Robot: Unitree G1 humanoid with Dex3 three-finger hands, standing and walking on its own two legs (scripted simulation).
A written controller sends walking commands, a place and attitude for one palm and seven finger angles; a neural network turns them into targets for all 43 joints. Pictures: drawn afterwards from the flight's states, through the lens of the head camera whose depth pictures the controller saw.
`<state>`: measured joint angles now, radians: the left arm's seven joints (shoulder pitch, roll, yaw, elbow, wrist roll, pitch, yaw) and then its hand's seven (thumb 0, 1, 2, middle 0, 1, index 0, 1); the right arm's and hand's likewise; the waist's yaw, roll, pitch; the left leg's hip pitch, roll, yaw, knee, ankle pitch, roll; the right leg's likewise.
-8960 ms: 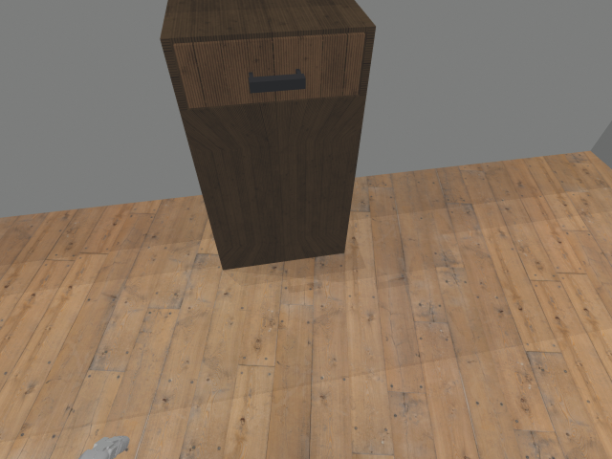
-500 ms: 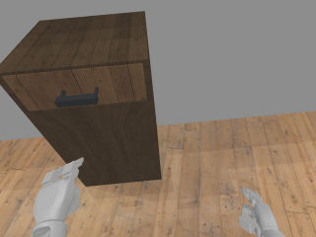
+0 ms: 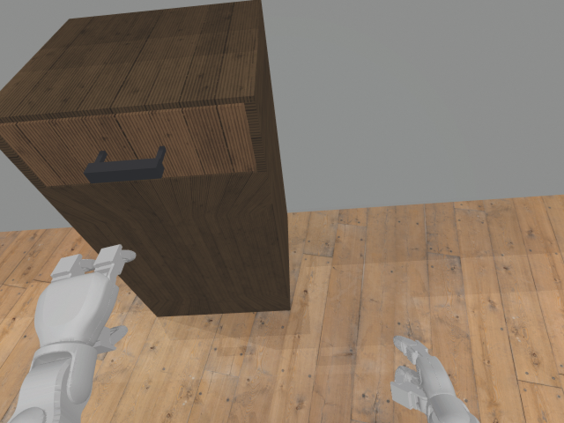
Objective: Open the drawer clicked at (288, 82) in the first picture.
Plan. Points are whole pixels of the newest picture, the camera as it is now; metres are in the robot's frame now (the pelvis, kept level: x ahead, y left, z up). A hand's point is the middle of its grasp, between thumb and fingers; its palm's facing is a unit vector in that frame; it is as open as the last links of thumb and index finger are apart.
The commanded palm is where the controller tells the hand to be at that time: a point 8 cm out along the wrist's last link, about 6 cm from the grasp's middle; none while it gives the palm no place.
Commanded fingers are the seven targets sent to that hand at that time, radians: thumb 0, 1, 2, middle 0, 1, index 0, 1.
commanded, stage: raise the hand with hooked fingers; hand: left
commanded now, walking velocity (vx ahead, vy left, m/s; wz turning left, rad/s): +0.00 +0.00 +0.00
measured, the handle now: (128, 162) +0.53 +0.36 +0.06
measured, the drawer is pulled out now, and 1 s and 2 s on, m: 0.00 0.00 0.00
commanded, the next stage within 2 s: move the hooked fingers above the handle in 1.08 s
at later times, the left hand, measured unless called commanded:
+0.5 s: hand (81, 250) +0.28 +0.28 +0.13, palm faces +0.15 -0.09 -0.98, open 13.6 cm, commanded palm +0.25 +0.29 +0.20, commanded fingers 0.00 -0.50 0.30 -0.30 -1.20 -0.30 -1.20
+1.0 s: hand (55, 229) +0.30 +0.31 +0.16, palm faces +0.09 -0.06 -0.99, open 13.8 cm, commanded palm +0.26 +0.32 +0.23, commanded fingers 0.00 -0.50 0.30 -0.30 -1.20 -0.30 -1.20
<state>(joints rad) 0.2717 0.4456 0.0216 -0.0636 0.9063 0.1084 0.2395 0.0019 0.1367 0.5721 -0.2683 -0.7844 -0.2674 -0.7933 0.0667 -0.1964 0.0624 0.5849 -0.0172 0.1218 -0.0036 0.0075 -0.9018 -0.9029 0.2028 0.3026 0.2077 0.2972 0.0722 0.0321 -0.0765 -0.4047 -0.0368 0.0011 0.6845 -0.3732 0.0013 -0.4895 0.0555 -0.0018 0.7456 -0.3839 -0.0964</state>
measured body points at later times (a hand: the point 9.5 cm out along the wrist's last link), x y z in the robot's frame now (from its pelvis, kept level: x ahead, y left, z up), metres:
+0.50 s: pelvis -0.02 +0.06 +0.02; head -0.02 +0.02 +0.47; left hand +0.27 +0.29 +0.18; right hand +0.21 -0.16 -0.07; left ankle -0.04 +0.16 -0.72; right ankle -0.01 -0.05 -0.72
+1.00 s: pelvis -0.02 +0.09 +0.03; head -0.01 +0.06 +0.47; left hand +0.29 +0.31 +0.21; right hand +0.16 -0.13 -0.09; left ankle -0.04 +0.16 -0.72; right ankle -0.01 -0.04 -0.72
